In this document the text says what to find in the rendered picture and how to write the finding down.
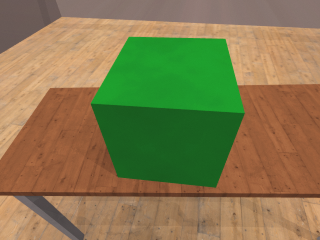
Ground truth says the carton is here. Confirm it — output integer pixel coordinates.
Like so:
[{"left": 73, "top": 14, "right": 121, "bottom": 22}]
[{"left": 90, "top": 36, "right": 245, "bottom": 188}]

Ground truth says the table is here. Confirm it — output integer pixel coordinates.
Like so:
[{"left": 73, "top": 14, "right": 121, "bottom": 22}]
[{"left": 0, "top": 84, "right": 320, "bottom": 240}]

